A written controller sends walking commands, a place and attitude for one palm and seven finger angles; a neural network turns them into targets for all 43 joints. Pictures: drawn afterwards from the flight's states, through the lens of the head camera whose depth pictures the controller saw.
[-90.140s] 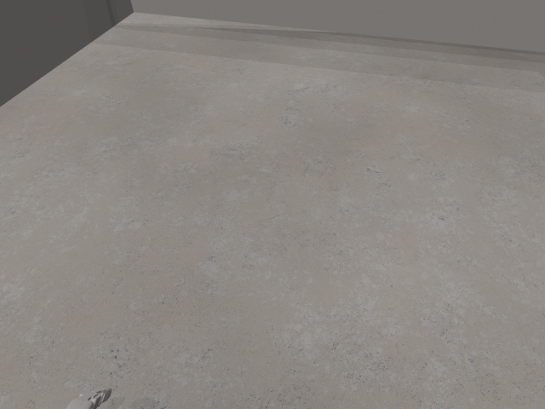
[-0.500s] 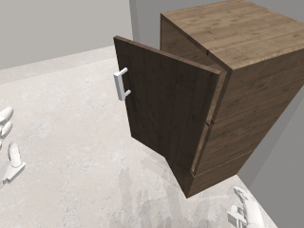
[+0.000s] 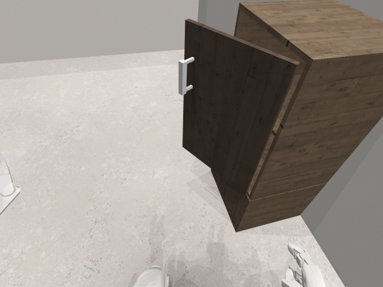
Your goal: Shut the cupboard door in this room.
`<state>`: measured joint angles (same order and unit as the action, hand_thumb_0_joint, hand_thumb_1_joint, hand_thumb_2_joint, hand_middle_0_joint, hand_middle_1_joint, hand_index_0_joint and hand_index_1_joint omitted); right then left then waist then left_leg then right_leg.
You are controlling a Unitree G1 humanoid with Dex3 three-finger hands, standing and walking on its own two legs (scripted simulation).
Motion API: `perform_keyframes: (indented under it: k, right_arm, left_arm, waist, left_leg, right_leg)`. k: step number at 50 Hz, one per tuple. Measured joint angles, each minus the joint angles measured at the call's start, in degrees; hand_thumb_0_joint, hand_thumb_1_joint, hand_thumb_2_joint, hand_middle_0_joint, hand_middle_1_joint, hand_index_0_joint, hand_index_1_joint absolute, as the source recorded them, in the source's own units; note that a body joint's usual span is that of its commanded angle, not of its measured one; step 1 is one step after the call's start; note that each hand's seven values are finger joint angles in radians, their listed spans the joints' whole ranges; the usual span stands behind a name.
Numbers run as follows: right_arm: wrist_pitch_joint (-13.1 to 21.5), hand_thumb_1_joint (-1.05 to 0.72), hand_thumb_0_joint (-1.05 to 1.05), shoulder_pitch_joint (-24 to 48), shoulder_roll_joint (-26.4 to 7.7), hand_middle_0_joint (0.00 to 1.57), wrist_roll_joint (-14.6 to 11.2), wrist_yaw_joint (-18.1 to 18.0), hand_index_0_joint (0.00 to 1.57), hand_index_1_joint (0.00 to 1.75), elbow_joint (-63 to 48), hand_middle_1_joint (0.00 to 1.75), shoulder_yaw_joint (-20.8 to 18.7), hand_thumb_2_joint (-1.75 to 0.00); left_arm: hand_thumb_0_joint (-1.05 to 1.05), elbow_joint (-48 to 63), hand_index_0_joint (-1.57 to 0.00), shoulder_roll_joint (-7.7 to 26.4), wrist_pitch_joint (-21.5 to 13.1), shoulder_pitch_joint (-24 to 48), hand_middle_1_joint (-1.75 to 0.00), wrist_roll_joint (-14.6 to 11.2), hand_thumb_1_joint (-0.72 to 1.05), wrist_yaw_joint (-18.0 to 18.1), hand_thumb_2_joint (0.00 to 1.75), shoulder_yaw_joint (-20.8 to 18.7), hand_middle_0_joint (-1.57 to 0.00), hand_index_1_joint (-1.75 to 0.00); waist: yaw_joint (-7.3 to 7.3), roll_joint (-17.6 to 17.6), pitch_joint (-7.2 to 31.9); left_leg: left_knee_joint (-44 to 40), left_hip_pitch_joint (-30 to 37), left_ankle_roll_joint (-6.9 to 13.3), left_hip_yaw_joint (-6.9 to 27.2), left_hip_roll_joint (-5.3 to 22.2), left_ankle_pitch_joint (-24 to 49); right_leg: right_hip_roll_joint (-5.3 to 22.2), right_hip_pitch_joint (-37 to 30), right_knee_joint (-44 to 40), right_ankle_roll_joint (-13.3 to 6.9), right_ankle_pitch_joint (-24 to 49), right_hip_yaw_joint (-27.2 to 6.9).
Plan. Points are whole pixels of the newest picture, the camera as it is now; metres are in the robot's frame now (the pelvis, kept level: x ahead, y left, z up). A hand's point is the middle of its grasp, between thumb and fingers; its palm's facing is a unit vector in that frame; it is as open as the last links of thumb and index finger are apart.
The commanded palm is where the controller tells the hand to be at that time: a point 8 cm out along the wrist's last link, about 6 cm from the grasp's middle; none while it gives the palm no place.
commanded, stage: step back with the hand held close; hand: left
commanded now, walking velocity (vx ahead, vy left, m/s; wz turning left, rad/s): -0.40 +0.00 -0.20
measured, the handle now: (186, 76) +0.77 +0.08 +0.05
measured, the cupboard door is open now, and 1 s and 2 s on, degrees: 31 31 31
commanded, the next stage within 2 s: stop stepping back and stand still in 0.08 s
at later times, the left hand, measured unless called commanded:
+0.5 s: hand out of the picture -0.03 +0.28 +0.24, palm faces +0.55 -0.73 -0.40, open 7.4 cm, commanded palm -0.04 +0.31 +0.21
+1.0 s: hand out of the picture +0.01 +0.27 +0.21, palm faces +0.44 -0.75 -0.49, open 7.4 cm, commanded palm -0.05 +0.30 +0.21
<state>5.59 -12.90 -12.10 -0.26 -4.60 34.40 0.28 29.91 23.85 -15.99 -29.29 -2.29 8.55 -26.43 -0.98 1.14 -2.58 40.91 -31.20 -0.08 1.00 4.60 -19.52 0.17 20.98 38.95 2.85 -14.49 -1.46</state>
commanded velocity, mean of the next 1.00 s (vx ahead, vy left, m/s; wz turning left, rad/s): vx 0.14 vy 0.02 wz -0.03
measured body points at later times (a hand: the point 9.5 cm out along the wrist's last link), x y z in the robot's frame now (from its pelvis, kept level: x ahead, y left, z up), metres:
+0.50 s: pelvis -0.18 +0.01 +0.02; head -0.23 +0.01 +0.47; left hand -0.06 +0.31 +0.26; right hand -0.03 -0.23 -0.07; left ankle -0.13 +0.13 -0.64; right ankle -0.19 -0.08 -0.71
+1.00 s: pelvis -0.22 +0.02 +0.02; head -0.22 +0.01 +0.47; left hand -0.02 +0.31 +0.24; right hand -0.14 -0.24 -0.09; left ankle -0.22 +0.14 -0.65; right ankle -0.20 -0.06 -0.71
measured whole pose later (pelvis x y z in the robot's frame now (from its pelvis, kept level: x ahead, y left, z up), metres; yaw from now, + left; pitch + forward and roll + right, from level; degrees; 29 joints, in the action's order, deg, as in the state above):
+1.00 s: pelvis -0.22 +0.02 +0.02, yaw -6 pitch -1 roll +1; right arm 2.5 -15.9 -12.6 0.1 -3.3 40.6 -1.0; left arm 24.8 25.1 -14.1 -29.4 -1.2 11.4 -27.6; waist 0.3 -0.1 -0.3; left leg 60.0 -25.9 -0.3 -3.1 1.7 -25.1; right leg -1.0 16.9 33.2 -4.6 -15.7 4.9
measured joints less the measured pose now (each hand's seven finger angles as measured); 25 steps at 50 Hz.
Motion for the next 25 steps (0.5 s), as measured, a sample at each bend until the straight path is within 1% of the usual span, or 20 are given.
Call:
perform_keyframes:
  k: [2,4,5,6,7,8,10,11,12,14,16,17,18,19,20,21,22,23,24,25]
  right_arm:
    - [0.1,-0.91,0.01,0.2,-0.5,0.21,0.6,0.1,0.2,0.3,1.3,0.3,-0.3,-0.9]
    - [-0.1,-0.91,0.01,-0.3,-1.2,0.21,0.9,0.0,0.2,0.3,2.6,0.3,-0.7,-0.9]
    - [-0.1,-0.91,0.01,-0.6,-1.7,0.21,0.9,-0.2,0.2,0.3,3.0,0.3,-0.8,-0.9]
    - [0.0,-0.91,0.01,-0.4,-1.8,0.21,0.8,-0.6,0.2,0.3,3.4,0.3,-0.8,-0.9]
    - [0.1,-0.91,0.01,0.0,-1.7,0.21,0.5,-0.9,0.2,0.3,3.4,0.3,-0.7,-0.9]
    - [0.5,-0.91,0.01,0.5,-1.5,0.21,0.2,-1.2,0.2,0.3,3.1,0.3,-0.5,-0.9]
    - [1.1,-0.91,0.01,1.1,-0.4,0.21,0.3,-1.2,0.2,0.3,2.5,0.3,-0.6,-0.9]
    - [1.3,-0.91,0.01,1.1,0.4,0.21,0.3,-0.8,0.2,0.3,2.3,0.3,-0.8,-0.9]
    - [1.4,-0.91,0.01,0.9,1.2,0.21,0.1,-0.2,0.2,0.3,2.2,0.3,-0.9,-0.9]
    - [1.4,-0.91,0.01,0.2,2.2,0.21,-0.4,1.3,0.2,0.3,1.7,0.3,-1.0,-0.9]
    - [1.4,-0.91,0.01,-0.6,2.6,0.21,-0.6,2.1,0.2,0.3,0.6,0.3,-1.0,-0.9]
    - [1.3,-0.91,0.01,-0.8,2.7,0.21,-0.6,2.2,0.2,0.3,-0.2,0.3,-0.9,-0.9]
    - [1.2,-0.91,0.01,-0.6,2.6,0.21,-0.6,2.2,0.2,0.3,-0.9,0.3,-0.9,-0.9]
    - [0.8,-0.91,0.01,0.0,1.8,0.21,-0.4,2.3,0.2,0.3,-0.3,0.3,-1.1,-0.9]
    - [0.3,-0.91,0.01,0.2,0.9,0.21,0.1,2.2,0.2,0.3,1.2,0.3,-1.2,-0.9]
    - [-0.4,-0.91,0.01,-0.2,0.3,0.21,0.4,2.1,0.2,0.3,3.1,0.3,-1.1,-0.9]
    - [-1.0,-0.91,0.01,-1.2,-0.1,0.21,0.5,1.9,0.2,0.3,4.7,0.3,-1.0,-0.9]
    - [-1.3,-0.91,0.01,-2.2,-0.3,0.21,0.6,1.6,0.2,0.3,5.7,0.3,-0.8,-0.9]
    - [-1.5,-0.91,0.01,-3.3,-0.5,0.21,0.5,1.3,0.2,0.3,6.2,0.3,-0.7,-0.9]
    - [-1.3,-0.91,0.01,-4.1,-0.7,0.21,0.3,0.8,0.2,0.3,6.4,0.3,-0.6,-0.9]
  left_arm:
    - [0.02,0.9,-0.21,-0.7,-0.5,-1.5,-0.3,-0.2,0.89,0.6,0.89,0.4,-0.21,-0.3]
    - [0.01,0.4,-0.22,-1.3,-0.5,-1.2,-0.3,-0.2,0.89,1.0,0.89,1.6,-0.21,-0.3]
    - [0.01,-0.3,-0.22,-1.6,-0.5,-0.3,-0.3,-0.3,0.89,1.2,0.89,2.1,-0.21,-0.3]
    - [0.01,-1.5,-0.22,-1.6,-0.6,1.5,-0.3,-0.4,0.89,1.3,0.89,2.4,-0.21,-0.3]
    - [0.01,-3.0,-0.22,-1.5,-0.7,3.6,-0.3,-0.4,0.89,1.4,0.89,2.4,-0.21,-0.3]
    - [0.01,-4.8,-0.21,-1.3,-0.8,5.7,-0.3,-0.4,0.89,1.5,0.89,2.0,-0.21,-0.3]
    - [0.01,-8.1,-0.21,0.3,-0.2,9.6,-0.3,-0.3,0.89,1.3,0.89,1.2,-0.21,-0.3]
    - [0.01,-9.1,-0.21,1.3,0.2,11.0,-0.3,-0.5,0.89,1.0,0.89,0.9,-0.21,-0.3]
    - [0.01,-9.4,-0.21,2.2,0.6,11.6,-0.3,-0.7,0.89,0.7,0.89,0.7,-0.21,-0.3]
    - [0.01,-7.6,-0.21,3.1,1.2,9.7,-0.3,-1.3,0.89,0.2,0.89,0.2,-0.21,-0.3]
    - [0.02,-3.4,-0.21,3.2,2.0,4.5,-0.3,-2.1,0.89,0.1,0.89,-0.3,-0.21,-0.3]
    - [0.02,-0.8,-0.21,3.5,2.4,1.5,-0.3,-2.3,0.9,0.2,0.89,-0.9,-0.21,-0.3]
    - [0.02,2.0,-0.21,4.1,2.5,-1.2,-0.3,-2.2,0.9,0.2,0.89,-1.7,-0.21,-0.3]
    - [0.02,4.0,-0.21,3.4,2.4,-2.7,-0.3,-1.8,0.89,0.2,0.89,-1.4,-0.21,-0.3]
    - [0.02,5.4,-0.21,2.9,2.2,-4.0,-0.3,-1.6,0.89,0.0,0.89,-0.6,-0.21,-0.3]
    - [0.02,5.9,-0.22,2.7,1.9,-4.9,-0.3,-1.4,0.89,-0.3,0.89,0.2,-0.21,-0.3]
    - [0.02,5.8,-0.22,2.5,1.8,-5.2,-0.3,-1.1,0.89,-0.4,0.89,0.9,-0.21,-0.3]
    - [0.02,5.1,-0.22,2.1,1.6,-5.0,-0.3,-0.9,0.89,-0.2,0.89,1.3,-0.22,-0.3]
    - [0.01,3.8,-0.22,1.7,1.5,-4.1,-0.3,-0.7,0.89,0.1,0.89,1.3,-0.22,-0.3]
    - [0.01,1.8,-0.22,1.3,1.1,-2.5,-0.3,-0.6,0.88,0.5,0.89,1.1,-0.22,-0.3]
  waist:
    - [-1.37,-0.2,0.6]
    - [-2.14,0.1,2.2]
    - [-2.25,0.7,3.2]
    - [-2.1,0.9,3.4]
    - [-1.92,1.0,2.9]
    - [-1.36,1.6,2.1]
    - [0.77,2.9,0.7]
    - [1.87,3.1,0.3]
    - [2.72,3.0,0.2]
    - [3.56,1.8,1.1]
    - [3.78,0.3,2.6]
    - [3.55,-1.1,3.3]
    - [2.56,-2.8,3.7]
    - [1.23,-2.4,2.9]
    - [0.12,-2.1,2.6]
    - [-0.96,-2.3,3.4]
    - [-2.12,-2.6,4.7]
    - [-3.14,-2.9,6.1]
    - [-3.91,-3.3,7.5]
    - [-4.31,-3.6,8.7]
  left_leg:
    - [2.1,0.1,-1.0,-1.1,-1.3,-2.8]
    - [3.9,2.1,-1.3,-2.9,-2.8,-3.2]
    - [2.4,3.7,-1.0,-3.4,-3.3,-3.6]
    - [0.8,3.6,0.1,-3.3,-3.7,-1.1]
    - [-0.2,3.2,1.0,-3.5,-3.5,1.5]
    - [-1.0,2.7,2.0,-3.8,-2.6,3.4]
    - [-3.6,1.7,3.8,-4.0,-0.2,8.4]
    - [-5.1,1.1,4.2,-4.5,1.1,10.5]
    - [-6.5,0.6,4.3,-5.4,2.2,11.8]
    - [-9.0,-0.5,3.2,-8.1,3.5,12.3]
    - [-10.8,-1.9,1.4,-10.9,3.3,11.2]
    - [-10.4,-3.2,0.4,-12.3,2.5,8.5]
    - [-7.6,-5.5,-0.8,-13.5,1.6,3.0]
    - [-1.3,-7.3,-1.4,-11.1,1.0,-0.4]
    - [6.6,-8.5,-1.7,-8.0,-0.3,-1.3]
    - [13.8,-8.8,-2.0,-5.8,-1.7,-0.9]
    - [19.0,-8.1,-2.0,-4.6,-2.9,0.3]
    - [21.8,-6.5,-1.9,-3.9,-3.7,1.5]
    - [22.2,-4.4,-1.6,-3.7,-4.1,2.0]
    - [20.5,-1.7,-1.2,-3.7,-4.2,1.6]
  right_leg:
    - [0.4,1.0,0.0,0.0,1.2,-1.5]
    - [1.0,1.9,-0.7,0.3,2.4,-2.5]
    - [1.0,2.6,-1.0,0.5,2.3,-2.4]
    - [1.0,3.4,-0.8,0.6,0.6,-2.4]
    - [0.5,4.2,0.0,0.5,-2.8,-2.9]
    - [-0.7,5.4,3.1,0.5,-5.5,-3.1]
    - [-3.7,7.9,15.3,0.3,-10.0,-1.9]
    - [-4.9,8.1,20.6,0.1,-11.5,-0.9]
    - [-5.5,7.4,23.6,-0.3,-12.6,0.3]
    - [-5.4,3.7,22.8,-1.2,-14.1,3.1]
    - [-4.6,-2.0,15.0,-2.6,-16.5,5.7]
    - [-3.9,-5.3,8.7,-3.5,-18.1,5.9]
    - [-3.2,-6.6,3.3,-5.2,-19.3,4.2]
    - [-3.3,-5.3,4.2,-6.5,-17.2,3.6]
    - [-3.3,-4.7,5.0,-7.1,-14.7,3.4]
    - [-3.0,-4.7,4.4,-7.1,-12.4,3.0]
    - [-2.6,-5.1,2.8,-6.9,-10.4,2.4]
    - [-2.2,-5.7,0.5,-6.5,-8.4,1.7]
    - [-1.8,-6.1,-1.8,-6.1,-6.8,0.9]
    - [-1.3,-6.2,-3.7,-5.9,-5.4,0.3]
